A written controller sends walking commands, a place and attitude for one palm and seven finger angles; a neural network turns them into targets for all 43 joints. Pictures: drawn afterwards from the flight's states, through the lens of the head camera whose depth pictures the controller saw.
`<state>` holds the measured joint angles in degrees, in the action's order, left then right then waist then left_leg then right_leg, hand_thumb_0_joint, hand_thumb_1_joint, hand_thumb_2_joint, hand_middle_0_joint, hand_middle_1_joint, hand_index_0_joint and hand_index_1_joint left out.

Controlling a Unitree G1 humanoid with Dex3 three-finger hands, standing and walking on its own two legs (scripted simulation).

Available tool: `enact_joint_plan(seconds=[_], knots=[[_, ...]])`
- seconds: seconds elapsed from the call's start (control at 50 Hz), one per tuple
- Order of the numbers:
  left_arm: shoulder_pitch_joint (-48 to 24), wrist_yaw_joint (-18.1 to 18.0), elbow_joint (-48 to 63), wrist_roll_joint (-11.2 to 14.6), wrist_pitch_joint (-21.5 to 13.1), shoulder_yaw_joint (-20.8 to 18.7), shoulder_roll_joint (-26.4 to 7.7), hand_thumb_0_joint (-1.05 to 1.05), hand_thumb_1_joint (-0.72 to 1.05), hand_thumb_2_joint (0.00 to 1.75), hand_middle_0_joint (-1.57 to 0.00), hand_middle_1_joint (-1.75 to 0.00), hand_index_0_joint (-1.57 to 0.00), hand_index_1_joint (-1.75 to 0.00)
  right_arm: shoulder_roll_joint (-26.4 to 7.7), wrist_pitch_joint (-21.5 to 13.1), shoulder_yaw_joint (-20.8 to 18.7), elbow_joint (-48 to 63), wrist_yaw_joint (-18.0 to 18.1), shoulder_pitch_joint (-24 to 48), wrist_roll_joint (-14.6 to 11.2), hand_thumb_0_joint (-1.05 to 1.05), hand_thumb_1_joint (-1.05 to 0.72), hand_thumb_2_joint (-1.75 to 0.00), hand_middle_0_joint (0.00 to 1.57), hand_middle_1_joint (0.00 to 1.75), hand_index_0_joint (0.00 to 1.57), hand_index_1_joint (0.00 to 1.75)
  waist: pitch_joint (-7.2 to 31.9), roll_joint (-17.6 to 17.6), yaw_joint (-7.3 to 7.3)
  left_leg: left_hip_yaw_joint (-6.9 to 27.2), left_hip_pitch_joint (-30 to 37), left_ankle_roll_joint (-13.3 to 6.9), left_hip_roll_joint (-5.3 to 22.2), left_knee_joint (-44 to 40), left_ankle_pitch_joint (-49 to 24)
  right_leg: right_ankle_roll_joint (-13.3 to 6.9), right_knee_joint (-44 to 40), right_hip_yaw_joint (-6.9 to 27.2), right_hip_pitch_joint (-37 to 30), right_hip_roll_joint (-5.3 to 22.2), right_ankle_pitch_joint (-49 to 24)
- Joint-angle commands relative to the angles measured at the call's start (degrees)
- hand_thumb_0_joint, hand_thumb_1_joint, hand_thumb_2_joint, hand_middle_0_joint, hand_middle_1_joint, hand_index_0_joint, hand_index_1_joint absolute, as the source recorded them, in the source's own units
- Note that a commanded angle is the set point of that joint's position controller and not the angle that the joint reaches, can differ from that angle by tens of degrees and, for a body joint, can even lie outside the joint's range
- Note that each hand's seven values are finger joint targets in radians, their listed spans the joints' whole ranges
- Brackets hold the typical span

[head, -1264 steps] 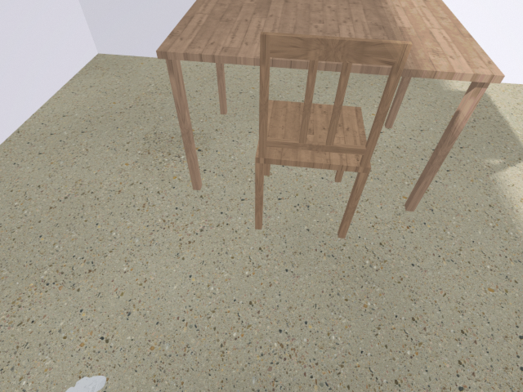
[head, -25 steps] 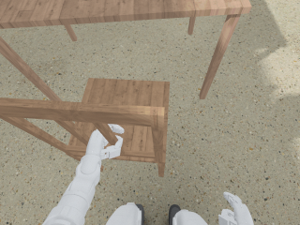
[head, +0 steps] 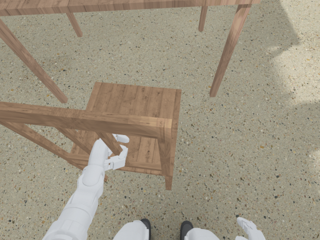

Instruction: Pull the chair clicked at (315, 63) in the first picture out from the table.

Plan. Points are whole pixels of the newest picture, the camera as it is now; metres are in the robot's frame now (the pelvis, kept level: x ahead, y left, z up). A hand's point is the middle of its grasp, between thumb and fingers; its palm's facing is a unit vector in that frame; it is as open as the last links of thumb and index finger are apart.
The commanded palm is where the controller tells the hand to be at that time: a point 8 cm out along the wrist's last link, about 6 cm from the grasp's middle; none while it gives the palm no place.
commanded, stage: step backward, pulling the chair out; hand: left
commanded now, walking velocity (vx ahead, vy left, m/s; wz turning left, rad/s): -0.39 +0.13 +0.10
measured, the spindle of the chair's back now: (85, 145) +0.34 +0.24 -0.08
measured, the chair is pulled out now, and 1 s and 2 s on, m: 0.40 0.63 0.67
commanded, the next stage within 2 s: stop walking, hand still on the chair in 0.82 s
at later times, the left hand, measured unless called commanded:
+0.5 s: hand (112, 200) +0.20 +0.14 -0.08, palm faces -0.07 -0.98 -0.19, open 5.7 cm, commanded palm +0.20 +0.19 -0.07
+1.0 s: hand out of the picture +0.09 +0.14 -0.08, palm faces -0.04 -0.99 -0.17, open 5.7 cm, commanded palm +0.08 +0.19 -0.06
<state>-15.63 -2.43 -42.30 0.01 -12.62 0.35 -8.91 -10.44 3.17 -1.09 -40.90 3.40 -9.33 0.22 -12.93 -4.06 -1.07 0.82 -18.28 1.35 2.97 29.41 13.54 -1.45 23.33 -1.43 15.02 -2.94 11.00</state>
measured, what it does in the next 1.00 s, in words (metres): walks backwards: left foot, then right foot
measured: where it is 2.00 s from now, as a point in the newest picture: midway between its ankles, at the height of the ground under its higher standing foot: outside the picture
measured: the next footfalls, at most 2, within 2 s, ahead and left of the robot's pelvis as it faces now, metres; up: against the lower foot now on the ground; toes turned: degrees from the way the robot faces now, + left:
left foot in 0.24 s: -0.05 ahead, +0.13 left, +0.00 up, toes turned -1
right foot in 0.48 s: -0.07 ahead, -0.12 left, +0.00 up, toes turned +1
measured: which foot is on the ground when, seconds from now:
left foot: down 0.00-0.02, up 0.04-0.22, down 0.24-0.58, up 0.60-0.74, down 0.76-1.00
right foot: down 0.00-0.26, up 0.28-0.46, down 0.48-0.80, up 0.82-0.98, down 1.00-1.00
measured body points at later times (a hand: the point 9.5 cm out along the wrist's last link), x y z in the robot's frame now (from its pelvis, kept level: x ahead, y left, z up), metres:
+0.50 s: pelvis -0.10 +0.01 +0.00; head +0.01 +0.00 +0.43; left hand +0.20 +0.19 -0.06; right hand +0.00 -0.22 -0.15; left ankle -0.09 +0.13 -0.74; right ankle -0.12 -0.12 -0.74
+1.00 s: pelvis -0.21 +0.01 +0.00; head -0.11 -0.01 +0.43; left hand +0.09 +0.19 -0.06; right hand -0.10 -0.24 -0.14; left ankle -0.19 +0.12 -0.74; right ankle -0.23 -0.12 -0.74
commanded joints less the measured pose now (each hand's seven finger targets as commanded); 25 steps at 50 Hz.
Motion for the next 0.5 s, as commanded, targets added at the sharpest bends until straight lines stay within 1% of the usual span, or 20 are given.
enact_joint_plan(seconds=[0.0, 0.02, 0.04, 0.06, 0.1, 0.14, 0.18, 0.2, 0.22, 0.24, 0.26, 0.28, 0.3, 0.32, 0.34, 0.36, 0.4, 0.42, 0.46, 0.48], knots=[[-13.3, -1.6, 4.1, -1.4, -3.1, -4.6, -11.8, 0.00, 0.90, 0.90, -0.50, -1.45, -0.50, -1.45, -10.3, -1.9, -4.0, 4.9, 3.2, -3.2, -0.9, 0.00, -0.90, -0.90, 0.20, 0.30, 0.20, 0.30, 32.0, 8.4, -0.60, -0.9, 1.3, 0.4, -0.3, 11.6, 4.3, -0.3, 1.7, 9.2, -18.0, 17.5, -58.3], [-12.2, -1.5, 3.4, -1.3, -2.6, -4.2, -11.0, 0.00, 0.90, 0.90, -0.50, -1.45, -0.50, -1.45, -9.8, -1.6, -3.5, 5.5, 2.9, -1.4, -0.9, 0.00, -0.90, -0.90, 0.20, 0.30, 0.20, 0.30, 30.4, 8.3, 0.37, 1.0, -1.8, -0.1, -1.1, 15.4, 10.6, -0.2, 0.8, 9.8, -16.3, 19.6, -54.7], [-12.0, -1.5, 3.2, -1.5, -2.3, -3.8, -10.2, 0.00, 0.90, 0.90, -0.50, -1.45, -0.50, -1.45, -9.4, -1.2, -3.0, 5.9, 2.7, 0.0, -1.1, 0.00, -0.90, -0.90, 0.20, 0.30, 0.20, 0.30, 28.8, 9.1, 0.95, 2.7, -3.3, -0.4, -1.6, 18.6, 12.9, -0.6, -0.1, 9.8, -13.9, 20.4, -48.5], [-11.6, -1.5, 3.5, -1.5, -1.8, -3.6, -9.7, 0.00, 0.90, 0.90, -0.50, -1.45, -0.50, -1.45, -9.6, -1.1, -2.9, 6.1, 2.5, 0.5, -1.3, 0.00, -0.90, -0.90, 0.20, 0.30, 0.20, 0.30, 27.7, 8.7, 0.97, 4.2, -3.7, -0.4, -1.7, 19.8, 14.0, -2.3, -1.0, 10.8, -11.8, 21.4, -42.5], [-8.9, -1.8, 4.3, -0.8, -0.6, -3.8, -9.5, 0.00, 0.90, 0.90, -0.50, -1.45, -0.50, -1.45, -9.8, -1.0, -2.2, 6.1, 2.5, 0.9, -1.6, 0.00, -0.90, -0.90, 0.20, 0.30, 0.20, 0.30, 27.9, 8.3, 1.06, 5.7, -3.2, -0.2, -1.1, 14.7, 12.9, -5.5, 0.0, 10.0, -12.9, 21.5, -38.5], [-5.4, -1.7, 6.7, 0.2, -0.1, -2.8, -7.6, 0.00, 0.90, 0.90, -0.50, -1.45, -0.50, -1.45, -9.7, -0.8, -1.8, 7.3, 2.7, 0.5, -1.9, 0.00, -0.90, -0.90, 0.20, 0.30, 0.20, 0.30, 29.5, 10.0, 0.52, 4.4, -0.5, -0.1, -1.1, 7.2, 9.2, -5.0, 1.1, 8.1, -14.2, 19.4, -35.3], [-4.3, -1.7, 10.1, 0.7, 0.0, -1.6, -6.7, 0.00, 0.90, 0.90, -0.50, -1.45, -0.50, -1.45, -10.2, -0.6, -1.9, 7.9, 2.9, -0.2, -1.7, 0.00, -0.90, -0.90, 0.20, 0.30, 0.20, 0.30, 29.3, 10.1, -0.45, 3.8, 4.0, -0.9, 0.5, -2.8, 0.8, -2.7, 2.7, 6.1, -12.6, 16.2, -28.7], [-3.4, -2.0, 11.3, 1.0, 0.4, -1.4, -7.3, 0.00, 0.90, 0.90, -0.50, -1.45, -0.50, -1.45, -11.8, -0.5, -2.2, 8.4, 3.1, 0.3, -1.4, 0.00, -0.90, -0.90, 0.20, 0.30, 0.20, 0.30, 27.1, 3.9, -0.26, 7.2, 6.0, -2.8, 4.0, -8.6, -9.2, -0.5, 4.0, 4.0, -8.5, 12.4, -20.5], [-3.5, -1.9, 14.2, 0.8, 0.1, -0.7, -6.0, 0.00, 0.90, 0.90, -0.50, -1.45, -0.50, -1.45, -12.4, -0.1, -2.7, 9.3, 2.8, -0.1, -0.8, 0.00, -0.90, -0.90, 0.20, 0.30, 0.20, 0.30, 25.8, -2.5, -0.29, 11.9, 8.4, -5.4, 8.5, -10.1, -20.2, 2.7, 7.2, 1.2, -3.8, 6.7, -11.5], [-5.1, -1.6, 16.2, 0.2, -0.1, 0.2, -4.8, 0.00, 0.90, 0.90, -0.50, -1.45, -0.50, -1.45, -12.0, 0.2, -3.0, 9.8, 2.1, 0.1, -0.5, 0.00, -0.90, -0.90, 0.20, 0.30, 0.20, 0.30, 25.8, -6.5, -0.50, 13.2, 9.4, -7.5, 11.8, -9.1, -26.7, 4.1, 12.2, 0.8, -1.4, 3.7, -5.4], [-6.6, -1.1, 19.1, 0.1, -0.4, 0.3, -4.9, 0.00, 0.90, 0.90, -0.50, -1.45, -0.50, -1.45, -10.1, -0.2, -2.9, 10.0, 1.5, 0.9, 0.4, 0.00, -0.90, -0.90, 0.20, 0.30, 0.20, 0.30, 26.5, -12.0, -0.48, 16.0, 10.6, -9.1, 14.2, -10.3, -32.1, 2.8, 18.3, 1.5, 2.2, 3.3, 6.3], [-8.0, -1.0, 19.6, -0.2, -0.2, 0.4, -4.8, 0.00, 0.90, 0.90, -0.50, -1.45, -0.50, -1.45, -9.3, -0.6, -2.7, 9.7, 1.0, 1.4, 1.6, 0.00, -0.90, -0.90, 0.20, 0.30, 0.20, 0.30, 25.9, -15.9, -0.15, 17.2, 12.9, -10.4, 15.8, -10.0, -37.8, 1.8, 23.4, 2.7, 6.6, 2.9, 15.8], [-8.8, -1.4, 19.5, -0.5, 0.3, -0.2, -5.5, 0.00, 0.90, 0.90, -0.50, -1.45, -0.50, -1.45, -9.4, -1.0, -3.1, 8.9, 0.7, 0.7, 1.6, 0.00, -0.90, -0.90, 0.20, 0.30, 0.20, 0.30, 25.8, -14.0, -0.24, 17.4, 14.5, -11.3, 16.3, -8.5, -40.7, 1.5, 27.3, 3.6, 8.9, 1.8, 18.4], [-8.4, -1.5, 17.6, -0.3, 0.3, 0.2, -4.0, 0.00, 0.90, 0.90, -0.50, -1.45, -0.50, -1.45, -9.0, -1.6, -3.4, 8.0, 0.4, 0.1, 1.5, 0.00, -0.90, -0.90, 0.20, 0.30, 0.20, 0.30, 24.4, -11.2, -0.01, 15.8, 18.5, -11.2, 16.5, -4.9, -49.7, 0.8, 24.9, 5.0, 11.3, 2.8, 17.9], [-8.9, -1.5, 16.0, -0.7, 0.3, 0.2, -3.9, 0.00, 0.90, 0.90, -0.50, -1.45, -0.50, -1.45, -9.4, -2.2, -3.6, 7.0, -0.1, -1.6, 1.2, 0.00, -0.90, -0.90, 0.20, 0.30, 0.20, 0.30, 25.8, -8.5, 0.18, 13.8, 25.8, -9.6, 15.6, -0.7, -58.1, 0.4, 17.6, 4.8, 12.0, 3.7, 15.0], [-9.9, -1.6, 13.9, -1.2, 0.5, 0.1, -4.1, 0.00, 0.90, 0.90, -0.50, -1.45, -0.50, -1.45, -9.8, -2.7, -3.9, 6.4, -0.4, -3.1, 0.8, 0.00, -0.90, -0.90, 0.20, 0.30, 0.20, 0.30, 26.7, -6.7, -0.45, 11.6, 30.8, -7.5, 13.9, 1.6, -58.9, 0.5, 9.9, 3.7, 12.1, 4.0, 10.5], [-12.7, -1.2, 11.0, -2.1, -0.1, -1.3, -6.7, 0.00, 0.90, 0.90, -0.50, -1.45, -0.50, -1.45, -10.3, -3.3, -4.3, 5.0, 0.2, -5.5, 0.6, 0.00, -0.90, -0.90, 0.20, 0.30, 0.20, 0.30, 26.8, -2.3, -1.66, 11.7, 30.7, -5.4, 12.7, 2.7, -56.5, 0.7, -0.5, 2.3, 7.3, 3.0, 1.8], [-13.8, -0.8, 9.7, -2.4, -0.6, -0.4, -6.1, 0.00, 0.90, 0.90, -0.50, -1.45, -0.50, -1.45, -10.3, -3.4, -4.3, 4.6, 0.6, -5.4, 0.7, 0.00, -0.90, -0.90, 0.20, 0.30, 0.20, 0.30, 27.0, -2.1, -1.90, 11.5, 29.8, -4.9, 12.0, 2.8, -55.1, 0.5, -3.7, 1.9, 5.2, 2.8, -1.8], [-16.2, -0.5, 9.1, -2.9, -1.4, -1.0, -7.8, 0.00, 0.90, 0.90, -0.50, -1.45, -0.50, -1.45, -10.0, -2.9, -3.8, 5.1, 1.1, -3.8, 0.4, 0.00, -0.90, -0.90, 0.20, 0.30, 0.20, 0.30, 28.5, -0.1, -1.88, 8.3, 21.5, -3.8, 10.1, 3.2, -46.9, 0.3, -3.7, 2.8, -3.9, 5.3, -18.6], [-17.1, -0.6, 8.9, -2.6, -1.7, -1.5, -8.6, 0.00, 0.90, 0.90, -0.50, -1.45, -0.50, -1.45, -9.7, -2.7, -3.5, 5.6, 1.5, -2.6, 0.0, 0.00, -0.90, -0.90, 0.20, 0.30, 0.20, 0.30, 28.4, 0.7, -1.77, 5.8, 16.0, -2.5, 8.3, 2.7, -38.6, -0.1, -1.7, 3.8, -7.5, 8.0, -26.9]])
